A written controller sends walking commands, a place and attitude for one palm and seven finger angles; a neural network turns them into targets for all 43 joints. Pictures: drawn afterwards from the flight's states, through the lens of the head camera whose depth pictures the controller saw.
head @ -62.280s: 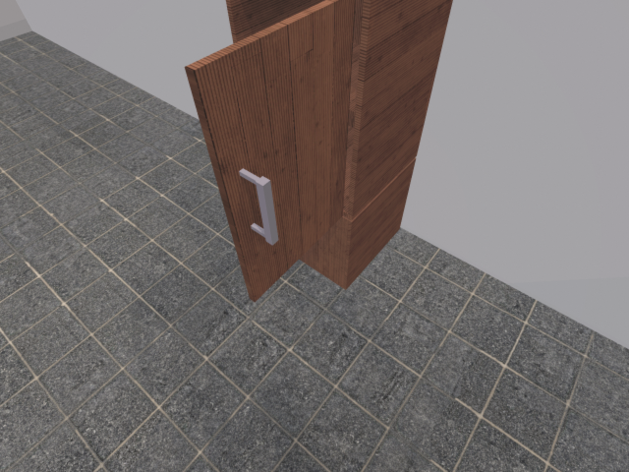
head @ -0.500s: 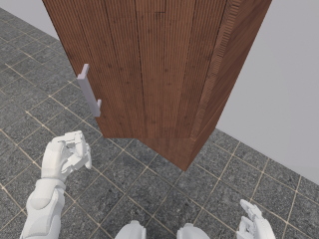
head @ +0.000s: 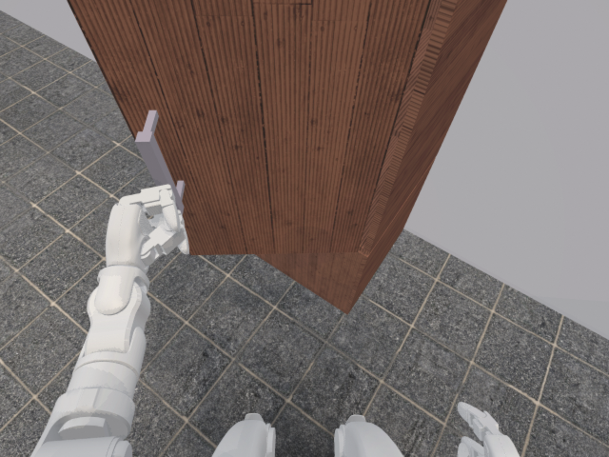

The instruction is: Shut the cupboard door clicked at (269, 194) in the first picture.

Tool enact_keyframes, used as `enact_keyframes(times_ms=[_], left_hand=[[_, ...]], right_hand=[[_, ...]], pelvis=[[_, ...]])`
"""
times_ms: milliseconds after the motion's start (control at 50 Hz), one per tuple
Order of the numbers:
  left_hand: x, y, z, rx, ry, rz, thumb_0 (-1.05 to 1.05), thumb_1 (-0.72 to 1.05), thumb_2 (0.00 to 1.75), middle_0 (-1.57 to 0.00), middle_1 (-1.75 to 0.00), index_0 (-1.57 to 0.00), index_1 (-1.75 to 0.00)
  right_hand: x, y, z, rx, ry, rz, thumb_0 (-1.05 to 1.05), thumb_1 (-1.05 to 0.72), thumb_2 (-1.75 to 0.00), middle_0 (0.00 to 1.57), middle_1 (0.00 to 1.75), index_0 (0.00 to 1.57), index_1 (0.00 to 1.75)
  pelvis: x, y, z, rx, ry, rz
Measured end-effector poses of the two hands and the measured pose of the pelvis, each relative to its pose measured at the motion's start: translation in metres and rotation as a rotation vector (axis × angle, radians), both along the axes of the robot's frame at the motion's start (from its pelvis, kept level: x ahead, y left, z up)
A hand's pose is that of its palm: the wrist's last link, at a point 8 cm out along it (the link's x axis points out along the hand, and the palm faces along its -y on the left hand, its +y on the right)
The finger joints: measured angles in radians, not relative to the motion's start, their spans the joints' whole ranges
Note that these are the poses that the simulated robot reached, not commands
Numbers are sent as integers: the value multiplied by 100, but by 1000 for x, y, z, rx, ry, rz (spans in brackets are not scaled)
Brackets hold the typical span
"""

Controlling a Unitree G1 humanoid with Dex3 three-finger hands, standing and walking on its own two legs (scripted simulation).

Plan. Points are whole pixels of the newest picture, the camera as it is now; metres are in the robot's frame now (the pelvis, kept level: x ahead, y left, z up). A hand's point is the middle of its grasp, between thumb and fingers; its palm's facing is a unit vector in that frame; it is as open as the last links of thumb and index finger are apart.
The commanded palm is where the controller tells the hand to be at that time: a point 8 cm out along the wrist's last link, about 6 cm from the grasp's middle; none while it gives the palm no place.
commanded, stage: bring the fist close to the handle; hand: left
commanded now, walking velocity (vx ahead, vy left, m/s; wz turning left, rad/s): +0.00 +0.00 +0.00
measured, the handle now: (165, 167) +0.50 +0.22 +0.05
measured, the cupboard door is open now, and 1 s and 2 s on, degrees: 37 34 17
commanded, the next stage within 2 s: push the door shut along its arc in 0.48 s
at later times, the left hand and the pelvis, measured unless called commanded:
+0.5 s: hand (181, 224) +0.40 +0.17 +0.05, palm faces +0.08 -1.00 -0.02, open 3.1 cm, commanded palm +0.38 +0.22 +0.05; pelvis +0.00 +0.00 +0.00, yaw +0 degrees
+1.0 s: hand (178, 197) +0.44 +0.18 +0.06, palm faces -0.03 -1.00 -0.03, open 3.1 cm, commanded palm +0.44 +0.22 +0.05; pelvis -0.01 +0.00 -0.01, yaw +0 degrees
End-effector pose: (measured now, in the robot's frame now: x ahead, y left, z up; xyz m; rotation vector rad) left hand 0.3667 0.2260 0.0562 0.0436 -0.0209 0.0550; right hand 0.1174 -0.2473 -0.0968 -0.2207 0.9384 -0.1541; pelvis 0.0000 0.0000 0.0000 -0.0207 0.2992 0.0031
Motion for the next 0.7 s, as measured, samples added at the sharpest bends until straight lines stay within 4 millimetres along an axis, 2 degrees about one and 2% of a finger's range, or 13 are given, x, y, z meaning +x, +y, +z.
enact_keyframes(times_ms=[180,340,460,700], left_hand=[[29,-8,-2,-34,10,4,2,90,90,-130,-150,-130,-150],[17,-1,-7,-12,29,14,2,90,90,-130,-150,-130,-150],[10,2,-6,-19,2,27,2,90,90,-130,-150,-130,-150],[24,0,-6,-15,26,-11,2,90,90,-130,-150,-130,-150]], right_hand=[[-33,-4,-4,-4,103,-48,1,-90,-90,20,30,21,30],[-52,-8,-2,5,165,-82,1,-90,-90,20,30,21,30],[-48,-9,-1,-10,163,-66,1,-90,-90,20,30,21,30],[-27,-7,1,-16,97,-48,1,-90,-90,20,30,21,30]], pelvis=[[2,3,1,1,20,-13],[6,3,5,5,13,-25],[3,3,6,0,5,-12],[-1,3,3,-2,10,-8]])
